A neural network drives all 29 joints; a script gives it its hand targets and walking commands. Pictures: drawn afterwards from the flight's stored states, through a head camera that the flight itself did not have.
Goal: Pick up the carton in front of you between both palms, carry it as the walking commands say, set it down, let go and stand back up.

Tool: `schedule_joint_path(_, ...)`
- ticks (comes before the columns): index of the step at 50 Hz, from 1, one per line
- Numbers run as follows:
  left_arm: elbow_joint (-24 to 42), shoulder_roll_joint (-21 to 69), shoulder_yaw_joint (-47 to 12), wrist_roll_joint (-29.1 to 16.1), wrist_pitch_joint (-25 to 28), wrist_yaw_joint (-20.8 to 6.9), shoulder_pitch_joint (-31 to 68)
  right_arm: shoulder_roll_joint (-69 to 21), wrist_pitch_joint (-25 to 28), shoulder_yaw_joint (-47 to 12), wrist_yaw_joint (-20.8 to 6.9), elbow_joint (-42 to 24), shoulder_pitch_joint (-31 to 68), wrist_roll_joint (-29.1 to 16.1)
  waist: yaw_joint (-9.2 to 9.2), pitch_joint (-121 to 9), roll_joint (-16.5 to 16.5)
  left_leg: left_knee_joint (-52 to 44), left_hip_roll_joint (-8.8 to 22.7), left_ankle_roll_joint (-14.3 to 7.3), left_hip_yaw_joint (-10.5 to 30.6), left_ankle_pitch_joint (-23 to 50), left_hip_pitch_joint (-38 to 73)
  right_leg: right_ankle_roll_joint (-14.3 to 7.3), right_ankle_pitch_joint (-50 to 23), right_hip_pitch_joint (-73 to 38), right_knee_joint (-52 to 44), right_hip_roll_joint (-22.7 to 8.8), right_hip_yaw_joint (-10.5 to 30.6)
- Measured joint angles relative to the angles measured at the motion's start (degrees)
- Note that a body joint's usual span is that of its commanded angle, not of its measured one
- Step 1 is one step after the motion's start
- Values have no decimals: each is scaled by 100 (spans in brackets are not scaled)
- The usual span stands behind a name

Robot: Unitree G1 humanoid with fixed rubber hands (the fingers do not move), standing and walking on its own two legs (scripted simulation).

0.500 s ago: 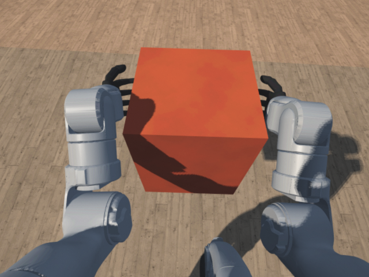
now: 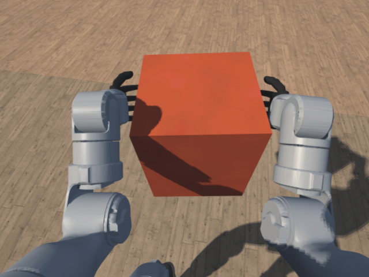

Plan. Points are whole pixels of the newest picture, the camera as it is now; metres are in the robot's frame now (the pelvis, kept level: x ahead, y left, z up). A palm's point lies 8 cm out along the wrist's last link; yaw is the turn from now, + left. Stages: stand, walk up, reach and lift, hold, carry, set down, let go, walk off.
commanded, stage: carry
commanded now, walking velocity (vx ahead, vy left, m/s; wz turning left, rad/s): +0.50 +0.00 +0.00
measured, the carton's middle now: (197, 131) +0.39 +0.01 +0.10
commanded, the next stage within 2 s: none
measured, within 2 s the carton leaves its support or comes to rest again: neither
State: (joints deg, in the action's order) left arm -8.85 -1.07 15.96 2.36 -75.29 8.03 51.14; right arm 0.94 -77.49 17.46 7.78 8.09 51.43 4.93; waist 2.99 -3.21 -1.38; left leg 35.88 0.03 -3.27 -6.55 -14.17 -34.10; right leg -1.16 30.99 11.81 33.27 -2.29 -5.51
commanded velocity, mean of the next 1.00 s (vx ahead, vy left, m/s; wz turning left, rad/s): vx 0.50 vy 0.00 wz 0.00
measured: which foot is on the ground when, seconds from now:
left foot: down 0.00-0.44, up 0.46-0.80, down 0.82-1.00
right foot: down 0.00-0.02, up 0.04-0.40, down 0.42-0.84, up 0.86-1.00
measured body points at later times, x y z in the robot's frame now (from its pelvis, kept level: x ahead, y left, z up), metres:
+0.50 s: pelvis +0.28 -0.02 +0.03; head +0.30 -0.02 +0.48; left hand +0.67 +0.14 +0.19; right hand +0.68 -0.16 +0.18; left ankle +0.16 +0.09 -0.61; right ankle +0.36 -0.10 -0.68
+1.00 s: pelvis +0.56 +0.03 +0.07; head +0.59 +0.03 +0.52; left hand +0.96 +0.15 +0.21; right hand +0.93 -0.15 +0.20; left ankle +0.60 +0.10 -0.66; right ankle +0.51 -0.09 -0.56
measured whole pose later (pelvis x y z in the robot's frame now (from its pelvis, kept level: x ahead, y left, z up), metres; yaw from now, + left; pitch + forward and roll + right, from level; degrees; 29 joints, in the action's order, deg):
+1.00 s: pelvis +0.56 +0.03 +0.07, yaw -1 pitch +4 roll +0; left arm -11.8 -2.1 16.0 3.8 -76.7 6.8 49.6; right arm 0.8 -76.4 13.1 8.4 10.9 47.1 2.8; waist -4.0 -1.6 -0.4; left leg 33.6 -0.5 -3.4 -6.7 -19.4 -24.6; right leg -1.9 25.6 35.1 73.8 -0.2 -1.3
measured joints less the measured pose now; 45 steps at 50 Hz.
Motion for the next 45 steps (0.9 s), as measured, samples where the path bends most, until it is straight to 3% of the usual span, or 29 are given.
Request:
schedule_joint_path(2,-179,-134,11,-20,20,-100,-55,-76,151,-105,-13,315,-6,53,-221,-46,-91,274,-101,-30,-101,-47,131,66,-116,355,1316,-100,210)
schedule_joint_path(5,-367,-165,29,20,-4,-157,-156,-106,181,-295,-15,440,-237,34,-502,-4,39,226,-107,-35,-17,-488,469,-8,-182,1375,3624,213,501)
schedule_joint_path(7,-321,-124,5,80,-73,-157,-172,-58,140,-388,5,296,-416,-101,-618,87,82,-38,-90,9,30,-517,756,-55,-384,1965,4097,256,461)
schedule_joint_path(13,280,-11,62,157,-179,-128,-101,-17,86,-366,165,-303,-448,-355,-779,301,99,-603,-63,11,102,-749,1506,-17,-733,3126,3239,59,353)
schedule_joint_path(16,464,22,111,186,-188,-126,-66,-23,92,-301,174,-384,-331,-353,-749,239,114,-817,-43,98,125,-952,1900,-12,-1147,3159,2102,-28,274)
schedule_joint_path(19,346,4,133,193,-178,-133,-31,-12,82,-267,167,-207,-209,-319,-638,85,209,-815,74,232,156,-1317,2286,-108,-1419,2738,895,83,20)
schedule_joint_path(21,40,16,101,218,-107,-138,57,73,61,-238,133,-12,-153,-297,-511,-1,303,-201,237,276,168,-1679,2321,-267,-1715,2240,288,236,-226)
schedule_joint_path(22,-124,54,56,254,-26,-139,76,135,83,-208,99,98,-151,-293,-415,-6,365,494,325,270,246,-1583,2118,-322,-1662,2187,457,279,-295)
schedule_joint_path(25,-358,118,-99,275,55,-116,-82,205,97,-147,24,370,-214,-264,-98,39,276,2991,75,197,645,-1427,1091,-377,-1274,1891,558,300,-245)
schedule_joint_path(28,-194,76,-203,108,2,-42,-324,131,18,-155,25,358,-223,-159,85,160,224,3823,19,127,633,-1085,165,-327,-1204,1457,184,285,-163)
schedule_joint_path(33,254,52,-135,-84,-20,59,-319,52,-41,-124,27,-107,-169,-87,188,317,207,3106,174,158,532,-868,-824,-297,-989,845,-248,246,-101)
schedule_joint_path(37,362,79,-57,-69,-17,75,-159,35,-51,-50,28,-331,-115,-78,159,212,175,1643,266,173,413,-432,-876,-170,-677,371,-449,205,-51)
schedule_joint_path(40,153,58,-52,-9,-32,45,-69,54,-44,-29,23,-150,-76,-75,41,23,75,443,134,91,134,-221,-382,-14,-266,-1,-383,74,-4)
schedule_joint_path(41,53,19,-42,8,-48,23,-48,52,-28,-48,21,4,-25,-59,-21,-39,50,53,60,34,-10,-129,-85,27,-65,-65,-158,8,3)
schedule_joint_path(43,-153,-126,-14,13,-25,-54,-46,-22,108,-141,20,337,34,8,-234,-74,-85,224,-70,-15,-155,-56,94,69,19,200,1031,-159,153)
schedule_joint_path(45,-347,-185,27,19,1,-113,-121,-83,175,-257,17,540,-58,58,-439,-68,-9,353,-80,-40,-124,-357,258,40,-87,843,2714,66,460)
